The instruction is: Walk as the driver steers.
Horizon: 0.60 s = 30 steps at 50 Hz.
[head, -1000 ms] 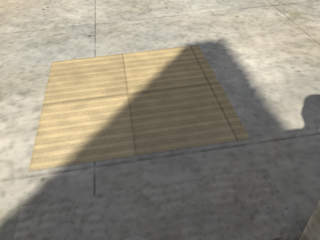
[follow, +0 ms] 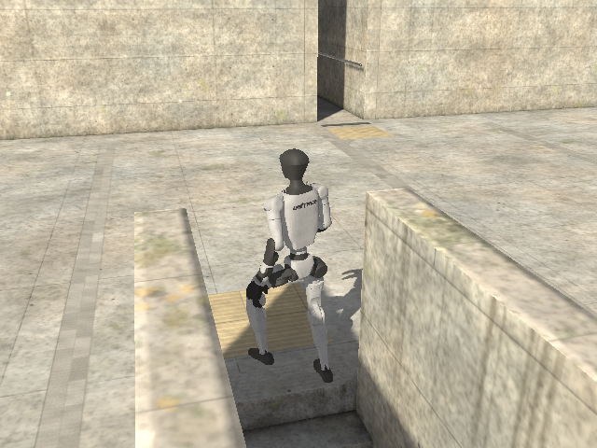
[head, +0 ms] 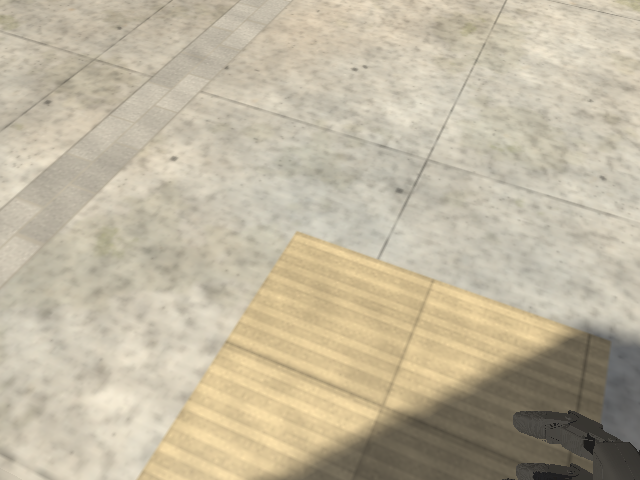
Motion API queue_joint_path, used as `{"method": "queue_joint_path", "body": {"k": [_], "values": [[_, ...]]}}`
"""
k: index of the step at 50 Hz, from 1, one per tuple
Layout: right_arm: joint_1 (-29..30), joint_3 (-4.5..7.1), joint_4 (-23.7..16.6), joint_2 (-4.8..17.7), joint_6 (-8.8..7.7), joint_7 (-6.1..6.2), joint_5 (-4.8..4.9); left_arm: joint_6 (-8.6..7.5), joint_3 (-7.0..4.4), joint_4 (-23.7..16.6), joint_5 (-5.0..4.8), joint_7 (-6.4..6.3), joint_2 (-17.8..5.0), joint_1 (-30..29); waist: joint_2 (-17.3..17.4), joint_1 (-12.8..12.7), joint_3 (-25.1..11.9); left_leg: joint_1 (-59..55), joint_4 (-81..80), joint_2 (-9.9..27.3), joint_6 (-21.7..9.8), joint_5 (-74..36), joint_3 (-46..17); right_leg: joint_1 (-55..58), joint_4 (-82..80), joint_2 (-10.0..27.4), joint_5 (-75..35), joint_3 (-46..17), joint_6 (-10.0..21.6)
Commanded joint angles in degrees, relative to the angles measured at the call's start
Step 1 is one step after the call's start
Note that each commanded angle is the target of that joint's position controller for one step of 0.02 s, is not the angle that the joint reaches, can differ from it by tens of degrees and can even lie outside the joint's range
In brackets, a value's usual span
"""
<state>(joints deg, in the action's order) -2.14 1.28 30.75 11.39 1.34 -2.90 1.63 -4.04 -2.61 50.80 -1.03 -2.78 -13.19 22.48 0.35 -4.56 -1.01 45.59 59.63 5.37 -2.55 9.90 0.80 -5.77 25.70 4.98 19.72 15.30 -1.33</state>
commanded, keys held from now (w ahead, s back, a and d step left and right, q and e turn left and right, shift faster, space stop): w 0.10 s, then w+e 0.90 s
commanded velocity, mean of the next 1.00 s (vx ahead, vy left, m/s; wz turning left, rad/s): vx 0.50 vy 0.00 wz -0.33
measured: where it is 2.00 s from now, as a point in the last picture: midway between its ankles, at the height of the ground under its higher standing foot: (459, 285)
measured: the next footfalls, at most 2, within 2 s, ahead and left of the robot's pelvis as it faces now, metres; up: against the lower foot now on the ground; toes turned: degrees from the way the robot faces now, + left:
left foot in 0.14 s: +0.24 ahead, +0.13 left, +0.00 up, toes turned +5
right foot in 0.72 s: +0.58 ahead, -0.16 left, +0.00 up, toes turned -16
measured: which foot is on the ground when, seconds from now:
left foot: up 0.00-0.12, down 0.14-0.74, up 0.76-1.00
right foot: down 0.00-0.16, up 0.18-0.70, down 0.72-1.00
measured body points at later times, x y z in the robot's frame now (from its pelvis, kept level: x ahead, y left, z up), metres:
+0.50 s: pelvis +0.27 +0.04 +0.01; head +0.27 +0.05 +0.46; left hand +0.47 +0.25 -0.09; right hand +0.27 -0.22 -0.11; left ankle +0.20 +0.13 -0.73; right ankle +0.40 -0.17 -0.65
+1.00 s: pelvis +0.55 -0.08 +0.01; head +0.58 -0.11 +0.46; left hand +0.71 +0.14 -0.10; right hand +0.67 -0.39 -0.06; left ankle +0.71 +0.07 -0.65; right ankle +0.54 -0.15 -0.73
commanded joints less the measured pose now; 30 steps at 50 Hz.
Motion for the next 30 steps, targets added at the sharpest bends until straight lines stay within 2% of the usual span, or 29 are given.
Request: {"method": "queue_joint_path", "body": {"k": [1,3,4,5,6,7,8,9,10,11,12,13,14,15,17,18,19,20,23,24,28,30], "values": [[1.8,2.48,-1.7,4.3,-0.57,-0.32,0.16,-1.46,-2.65,-5.9,-0.41,0.69,-11.2,-7.8,-0.7,2.6,4.9,-9.0,-17.0,-0.3,-2.1,-2.1,2.1,3.1,-17.7,10.5,-23.7,-6.4,12.0],[2.5,3.01,-2.2,4.3,-0.76,-1.06,-0.17,-0.49,-3.07,-5.6,-0.78,1.36,-12.1,-5.1,-4.5,2.4,4.2,-8.9,-21.8,-1.5,-3.4,-1.9,3.1,11.7,-13.6,11.7,-36.2,-5.3,11.1],[0.9,3.60,-2.1,5.3,-0.79,-1.49,-0.04,-0.36,-3.33,-5.5,-1.04,1.62,-12.8,-4.3,-7.3,3.3,1.9,-12.6,-23.6,-2.6,-4.1,0.0,3.6,13.4,-10.8,11.6,-38.8,-5.2,10.6],[-2.6,4.51,-0.5,6.5,-1.28,-1.77,0.29,-0.15,-3.28,-4.9,-1.21,1.98,-13.1,-3.9,-7.7,5.0,-0.3,-19.1,-26.9,-4.1,-5.2,-1.0,4.3,13.1,-6.5,11.2,-40.6,-4.7,10.4],[-10.1,5.46,1.9,7.6,-1.66,-1.53,0.02,0.07,-3.11,-4.5,-1.23,2.20,-12.3,-4.6,-7.1,9.2,-2.9,-29.2,-29.8,-6.4,-6.7,-1.3,6.1,9.6,1.3,9.2,-42.3,-3.7,9.9],[-18.3,6.99,4.9,10.9,-2.56,-0.59,-0.54,0.13,-2.19,-4.3,0.44,1.73,-9.6,-4.8,-5.5,12.7,-6.0,-42.9,-26.8,-6.7,-7.4,-0.7,4.7,0.2,12.7,5.6,-36.3,-3.7,8.8],[-23.9,8.21,6.1,17.4,-3.39,0.56,-1.80,-0.19,-0.44,-6.9,1.81,1.52,-4.2,-5.6,10.4,12.8,-8.9,-56.7,-29.6,5.8,-11.4,-2.3,-15.1,-18.9,34.5,-1.1,-11.3,-5.1,6.2],[-21.8,7.45,5.2,16.4,-4.55,0.67,-1.73,-1.78,1.00,-8.0,0.26,1.87,-1.5,-2.5,18.4,8.5,-17.5,-61.3,-42.5,15.8,-17.2,13.8,-40.3,-29.4,50.3,-7.9,11.3,-16.5,4.9],[-17.8,5.74,4.7,10.4,-6.02,-0.11,-1.31,-2.49,-0.39,-7.4,-2.24,2.61,-5.1,-4.3,13.1,8.2,-13.3,-54.2,-45.3,16.2,-14.6,17.2,-37.8,-32.4,56.6,-5.5,7.2,-22.5,5.4],[-15.5,5.16,5.0,8.3,-6.50,-0.51,-1.13,-2.64,-0.35,-8.4,-2.73,2.91,-5.4,-7.9,8.9,7.4,-8.3,-47.8,-44.3,15.7,-12.6,14.8,-30.0,-33.8,57.1,-3.1,2.7,-22.0,5.6],[-12.7,4.62,4.7,6.7,-7.05,-0.62,-1.10,-2.40,-0.29,-8.6,-1.60,2.67,-5.0,-10.6,3.4,5.9,-5.1,-42.4,-44.2,13.8,-11.3,7.6,-23.5,-33.9,52.6,-0.7,-2.6,-22.3,5.6],[-11.8,4.31,5.4,5.6,-7.50,-0.68,-1.76,-2.00,-0.57,-8.4,-0.93,2.57,-5.0,-11.0,3.5,5.2,-3.7,-39.8,-44.8,11.8,-10.2,3.8,-18.6,-33.1,49.2,0.7,-5.5,-22.3,5.6],[-12.8,4.23,6.3,5.7,-7.78,-0.39,-3.00,-1.24,-0.66,-8.5,-1.02,2.85,-4.7,-10.3,4.9,4.4,-3.9,-37.8,-45.7,11.6,-10.1,1.5,-16.3,-30.8,48.0,1.3,-6.8,-22.4,5.5],[-13.3,3.83,6.9,4.5,-8.38,0.14,-2.72,-0.88,-0.58,-8.1,-1.36,2.93,-4.3,-9.0,4.9,4.6,-4.4,-38.7,-45.7,11.1,-10.0,-1.4,-14.1,-31.1,46.0,2.0,-6.7,-22.9,5.5],[-14.2,3.93,8.2,5.6,-8.75,1.50,-3.09,0.04,-0.87,-7.9,-1.75,2.90,-4.0,-10.5,3.9,4.1,-2.7,-37.1,-48.4,11.2,-9.8,-1.2,-11.0,-32.7,41.8,1.8,-8.2,-22.9,5.0],[-14.9,4.11,8.8,6.6,-8.83,2.09,-3.19,0.35,-0.76,-8.3,-1.49,2.95,-3.3,-12.3,4.1,4.4,-1.3,-36.9,-49.2,11.6,-9.6,-3.0,-9.3,-34.6,39.9,1.6,-10.4,-22.9,4.6],[-16.3,4.27,8.9,7.1,-8.92,2.41,-2.95,0.74,-1.15,-8.5,-1.74,3.01,-3.2,-12.2,3.7,5.2,0.0,-39.0,-49.9,10.8,-8.6,-4.1,-7.9,-38.0,38.4,1.6,-13.5,-23.8,4.7],[-16.7,4.47,9.9,7.7,-8.62,2.65,-3.09,0.81,-1.15,-8.9,-1.30,3.18,-2.4,-12.9,4.2,5.1,1.0,-40.1,-50.1,11.2,-8.1,-4.4,-6.8,-40.4,36.4,1.6,-15.7,-24.1,4.6],[-17.4,4.21,10.7,7.4,-8.36,3.47,-3.69,0.96,-1.66,-9.9,-0.29,3.71,-2.0,-16.1,3.9,5.5,3.6,-40.1,-50.8,10.6,-7.1,-6.1,-0.9,-42.1,29.6,1.6,-21.6,-22.2,3.7],[-18.0,4.18,11.3,7.7,-8.61,3.36,-3.36,0.66,-1.63,-10.5,0.32,3.80,-1.8,-17.7,3.4,6.4,4.5,-40.1,-52.2,10.9,-7.2,-6.5,0.0,-42.2,28.2,1.5,-21.6,-21.2,3.4],[-19.1,4.34,12.8,8.6,-8.25,4.12,-2.94,0.36,-1.35,-12.4,-0.08,5.13,-0.9,-23.3,3.4,8.7,7.7,-43.4,-52.1,10.6,-5.8,-10.7,6.7,-41.3,20.1,1.2,-24.9,-15.8,3.8],[-19.3,4.78,13.5,9.3,-7.20,4.28,-2.35,0.30,-0.99,-13.1,-0.65,5.70,-0.6,-25.2,2.9,9.2,8.6,-48.6,-50.3,11.2,-5.0,-13.8,8.8,-42.0,15.8,1.2,-22.2,-14.2,4.7]]}}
